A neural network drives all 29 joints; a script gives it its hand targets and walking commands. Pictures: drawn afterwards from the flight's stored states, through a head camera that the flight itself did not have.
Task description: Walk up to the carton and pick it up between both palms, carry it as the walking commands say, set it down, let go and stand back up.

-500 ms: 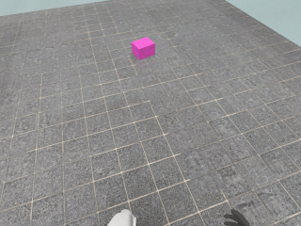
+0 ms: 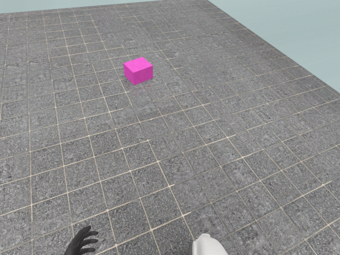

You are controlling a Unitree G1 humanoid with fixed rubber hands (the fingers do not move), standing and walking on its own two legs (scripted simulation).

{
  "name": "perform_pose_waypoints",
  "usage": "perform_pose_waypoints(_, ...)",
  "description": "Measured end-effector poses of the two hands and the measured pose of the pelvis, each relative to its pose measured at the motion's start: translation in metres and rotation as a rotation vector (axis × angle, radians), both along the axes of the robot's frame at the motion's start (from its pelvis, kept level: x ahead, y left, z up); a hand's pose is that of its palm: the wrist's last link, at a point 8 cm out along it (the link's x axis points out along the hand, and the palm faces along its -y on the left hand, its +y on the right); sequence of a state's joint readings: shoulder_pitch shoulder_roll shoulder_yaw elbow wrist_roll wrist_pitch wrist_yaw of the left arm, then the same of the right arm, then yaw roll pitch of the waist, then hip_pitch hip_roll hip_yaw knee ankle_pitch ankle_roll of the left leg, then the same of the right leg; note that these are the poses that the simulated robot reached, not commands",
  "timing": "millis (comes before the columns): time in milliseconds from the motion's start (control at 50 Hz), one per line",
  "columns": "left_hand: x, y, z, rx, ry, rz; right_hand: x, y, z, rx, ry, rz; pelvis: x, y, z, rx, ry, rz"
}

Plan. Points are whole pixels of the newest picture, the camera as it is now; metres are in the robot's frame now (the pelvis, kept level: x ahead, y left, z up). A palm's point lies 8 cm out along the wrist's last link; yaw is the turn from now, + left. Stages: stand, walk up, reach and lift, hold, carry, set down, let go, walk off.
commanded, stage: walk up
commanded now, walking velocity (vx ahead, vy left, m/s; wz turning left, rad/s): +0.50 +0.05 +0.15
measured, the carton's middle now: (138, 70) +1.82 +0.16 -0.71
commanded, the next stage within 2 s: none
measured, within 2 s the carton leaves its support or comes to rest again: neither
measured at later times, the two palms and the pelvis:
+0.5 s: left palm out of the picture +0.14 +0.23 -0.11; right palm (234, 175) +0.38 -0.24 -0.13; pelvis +0.24 -0.01 +0.00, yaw +1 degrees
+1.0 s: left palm (86, 120) +0.62 +0.29 -0.13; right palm (218, 172) +0.38 -0.18 -0.11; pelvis +0.48 +0.05 +0.00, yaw +1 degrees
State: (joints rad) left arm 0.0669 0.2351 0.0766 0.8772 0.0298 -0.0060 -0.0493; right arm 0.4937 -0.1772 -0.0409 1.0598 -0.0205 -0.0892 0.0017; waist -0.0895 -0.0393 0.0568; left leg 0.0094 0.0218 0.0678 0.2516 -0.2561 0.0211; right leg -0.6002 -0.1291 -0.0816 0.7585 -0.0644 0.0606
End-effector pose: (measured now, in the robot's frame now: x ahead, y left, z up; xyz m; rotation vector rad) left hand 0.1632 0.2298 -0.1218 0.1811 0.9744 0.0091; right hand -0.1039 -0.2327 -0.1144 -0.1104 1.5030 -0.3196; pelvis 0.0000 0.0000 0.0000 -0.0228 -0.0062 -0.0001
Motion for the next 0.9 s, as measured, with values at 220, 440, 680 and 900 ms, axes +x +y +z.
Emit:
perform_pose_waypoints(220,0.102,-0.031,-0.004,0.113,0.002,0.057,0.155,-0.045,-0.050,0.080,-0.010,0.050,0.123,-0.041,-0.023,0.048,0.016,0.026)
perform_pose_waypoints(440,-0.022,-0.003,0.011,0.147,0.449,0.317,0.422,-0.035,-0.028,0.114,-0.333,0.288,0.219,-0.026,0.000,0.059,0.009,0.020)
perform_pose_waypoints(680,0.079,0.058,-0.035,0.052,0.519,0.321,0.608,0.058,-0.018,0.045,-0.526,0.370,0.336,0.049,-0.026,0.018,0.029,0.012)
perform_pose_waypoints(900,0.361,0.083,-0.017,0.020,0.154,0.105,0.496,0.046,0.000,-0.031,-0.125,0.094,0.435,0.063,0.001,-0.005,0.022,0.015)
